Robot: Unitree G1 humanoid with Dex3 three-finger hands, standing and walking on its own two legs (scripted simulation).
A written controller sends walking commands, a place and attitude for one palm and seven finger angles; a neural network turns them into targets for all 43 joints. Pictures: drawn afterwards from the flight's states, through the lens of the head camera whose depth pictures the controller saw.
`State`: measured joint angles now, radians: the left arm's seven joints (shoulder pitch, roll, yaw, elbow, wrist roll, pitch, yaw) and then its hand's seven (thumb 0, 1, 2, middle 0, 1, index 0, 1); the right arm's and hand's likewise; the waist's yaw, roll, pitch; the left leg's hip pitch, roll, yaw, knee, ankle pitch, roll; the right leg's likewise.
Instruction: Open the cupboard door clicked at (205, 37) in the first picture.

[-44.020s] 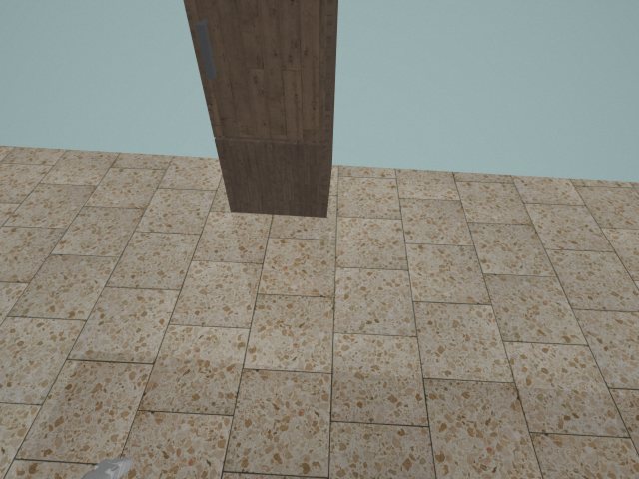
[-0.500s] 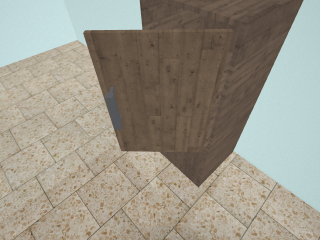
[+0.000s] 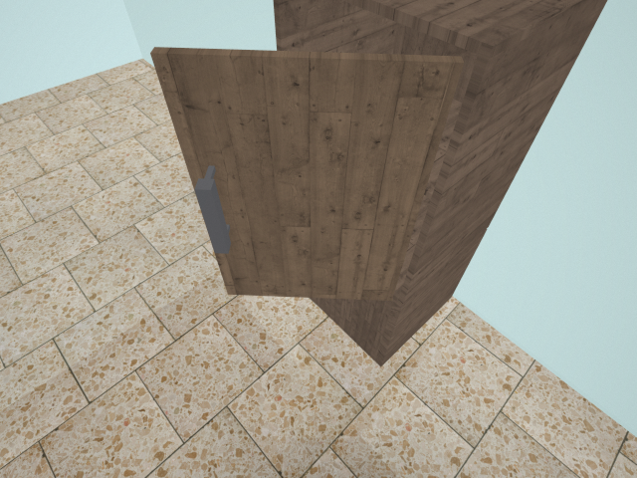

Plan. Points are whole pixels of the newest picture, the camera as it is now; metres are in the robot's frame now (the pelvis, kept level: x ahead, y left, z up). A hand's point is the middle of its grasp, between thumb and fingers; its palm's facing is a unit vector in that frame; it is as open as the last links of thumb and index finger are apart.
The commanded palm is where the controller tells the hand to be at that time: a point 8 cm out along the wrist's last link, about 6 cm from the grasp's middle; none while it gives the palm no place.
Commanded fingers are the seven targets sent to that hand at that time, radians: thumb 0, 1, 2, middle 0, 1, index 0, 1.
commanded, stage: look again from close up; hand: left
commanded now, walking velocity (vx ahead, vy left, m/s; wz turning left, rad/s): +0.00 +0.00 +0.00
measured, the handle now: (217, 210) +0.54 +0.22 -0.02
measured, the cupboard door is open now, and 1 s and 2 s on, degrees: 45 45 45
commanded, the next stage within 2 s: raise the hand with hooked fingers in 0.22 s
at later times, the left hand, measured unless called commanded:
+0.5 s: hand (178, 428) +0.18 +0.19 -0.04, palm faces +0.27 -0.95 -0.13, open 7.5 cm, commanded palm +0.10 +0.23 -0.07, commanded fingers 0.00 0.67 0.80 -0.22 -0.45 -0.22 -0.45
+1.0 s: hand (173, 440) +0.17 +0.19 -0.04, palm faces -0.06 -1.00 -0.07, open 10.1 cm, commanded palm +0.14 +0.26 -0.04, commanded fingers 0.00 0.08 0.55 -0.26 -0.82 -0.26 -0.82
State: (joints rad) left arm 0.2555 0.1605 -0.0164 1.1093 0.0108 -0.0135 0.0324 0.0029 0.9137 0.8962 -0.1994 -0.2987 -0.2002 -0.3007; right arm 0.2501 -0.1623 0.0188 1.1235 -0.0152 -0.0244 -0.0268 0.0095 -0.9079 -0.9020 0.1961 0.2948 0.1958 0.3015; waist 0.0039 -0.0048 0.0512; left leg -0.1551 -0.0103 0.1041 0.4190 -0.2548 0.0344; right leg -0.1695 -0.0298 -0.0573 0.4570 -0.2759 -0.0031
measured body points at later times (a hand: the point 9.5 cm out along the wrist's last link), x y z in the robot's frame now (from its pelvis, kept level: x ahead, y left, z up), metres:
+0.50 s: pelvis -0.01 -0.01 -0.01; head +0.00 -0.03 +0.44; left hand +0.16 +0.24 -0.03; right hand +0.10 -0.25 -0.13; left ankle -0.02 +0.09 -0.74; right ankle -0.02 -0.11 -0.74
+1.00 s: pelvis -0.06 -0.02 -0.10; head +0.01 -0.01 +0.35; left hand +0.17 +0.25 -0.04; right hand +0.14 -0.23 -0.18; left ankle -0.02 +0.09 -0.74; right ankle -0.02 -0.11 -0.74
